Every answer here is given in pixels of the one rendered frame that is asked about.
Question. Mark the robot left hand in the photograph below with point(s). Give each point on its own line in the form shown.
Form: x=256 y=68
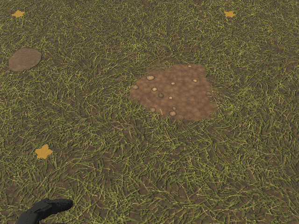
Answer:
x=43 y=209

